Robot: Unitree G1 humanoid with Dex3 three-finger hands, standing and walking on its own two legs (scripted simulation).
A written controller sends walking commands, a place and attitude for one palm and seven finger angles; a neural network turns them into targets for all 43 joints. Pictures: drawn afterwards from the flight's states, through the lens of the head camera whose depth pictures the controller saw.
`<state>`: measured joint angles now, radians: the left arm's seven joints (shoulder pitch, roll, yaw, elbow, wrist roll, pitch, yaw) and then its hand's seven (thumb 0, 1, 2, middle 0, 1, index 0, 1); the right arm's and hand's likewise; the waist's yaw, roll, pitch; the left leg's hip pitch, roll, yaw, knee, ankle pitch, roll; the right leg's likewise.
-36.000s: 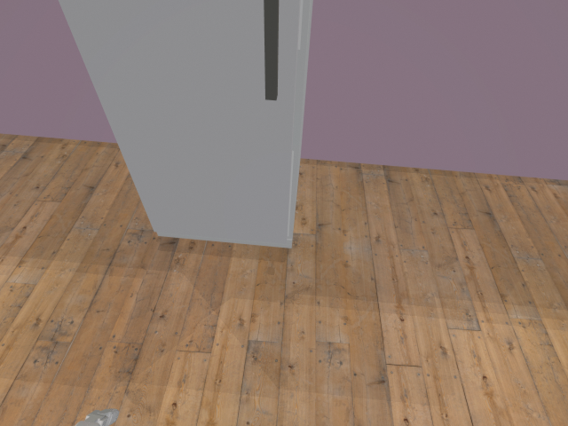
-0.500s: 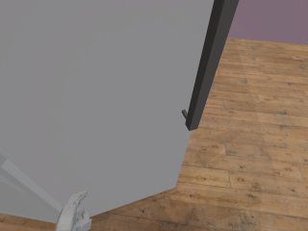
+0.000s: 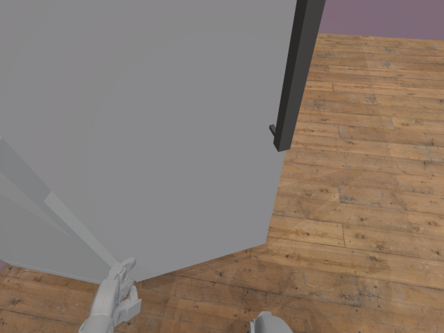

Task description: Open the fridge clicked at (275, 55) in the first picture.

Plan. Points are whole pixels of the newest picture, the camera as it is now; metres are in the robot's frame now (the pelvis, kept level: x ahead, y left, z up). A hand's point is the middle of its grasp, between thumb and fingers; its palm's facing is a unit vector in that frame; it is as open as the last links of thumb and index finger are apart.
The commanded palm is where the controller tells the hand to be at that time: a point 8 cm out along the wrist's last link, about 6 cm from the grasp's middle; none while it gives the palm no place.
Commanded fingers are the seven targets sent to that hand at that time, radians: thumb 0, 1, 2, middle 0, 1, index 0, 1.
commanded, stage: step back with the hand held close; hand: right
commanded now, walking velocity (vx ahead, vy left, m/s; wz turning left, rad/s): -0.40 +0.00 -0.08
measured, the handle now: (294, 39) +0.51 -0.11 +0.26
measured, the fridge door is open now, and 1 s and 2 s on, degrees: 62 62 62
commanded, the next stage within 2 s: stop stepping back and stand still in 0.06 s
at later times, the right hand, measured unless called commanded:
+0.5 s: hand out of the picture +0.08 -0.30 +0.19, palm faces +0.49 +0.79 -0.37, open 7.4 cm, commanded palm +0.03 -0.32 +0.20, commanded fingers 0.00 -0.90 -0.90 0.20 0.30 0.20 0.30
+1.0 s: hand out of the picture +0.01 -0.34 +0.17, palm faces +0.49 +0.80 -0.35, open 7.4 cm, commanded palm -0.04 -0.37 +0.20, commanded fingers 0.00 -0.90 -0.90 0.20 0.30 0.20 0.30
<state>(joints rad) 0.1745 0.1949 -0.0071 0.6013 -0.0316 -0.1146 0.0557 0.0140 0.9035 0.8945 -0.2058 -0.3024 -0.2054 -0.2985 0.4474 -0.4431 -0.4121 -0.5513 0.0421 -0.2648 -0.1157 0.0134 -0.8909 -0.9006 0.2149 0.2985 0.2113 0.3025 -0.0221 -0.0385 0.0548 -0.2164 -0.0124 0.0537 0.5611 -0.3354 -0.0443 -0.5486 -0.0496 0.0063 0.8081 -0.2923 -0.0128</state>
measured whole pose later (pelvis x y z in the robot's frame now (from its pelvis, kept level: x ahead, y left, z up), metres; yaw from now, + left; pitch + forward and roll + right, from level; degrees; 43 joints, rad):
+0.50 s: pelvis -0.12 -0.02 +0.00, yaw +1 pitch -3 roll +3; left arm 0.28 0.20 0.00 0.64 -0.03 -0.02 0.04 0.02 0.90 0.89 -0.20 -0.30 -0.20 -0.30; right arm 0.46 -0.44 -0.45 -0.49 0.05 -0.19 -0.13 0.01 -0.89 -0.90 0.22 0.30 0.21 0.30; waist -0.03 0.03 -0.03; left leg -0.25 0.00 0.08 0.65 -0.35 0.01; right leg -0.52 -0.01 0.02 1.25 -0.39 -0.02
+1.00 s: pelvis -0.18 -0.07 -0.02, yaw +0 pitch -2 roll +2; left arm 0.30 0.20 -0.01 0.62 -0.01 -0.10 0.06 0.02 0.90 0.89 -0.20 -0.30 -0.20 -0.30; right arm 0.46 -0.41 -0.44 -0.55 0.03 -0.19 -0.14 0.01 -0.89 -0.90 0.21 0.30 0.21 0.30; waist -0.03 0.07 0.00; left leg -0.39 0.00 0.07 0.80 -0.42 0.06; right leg -0.33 -0.03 -0.01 0.79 -0.45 -0.05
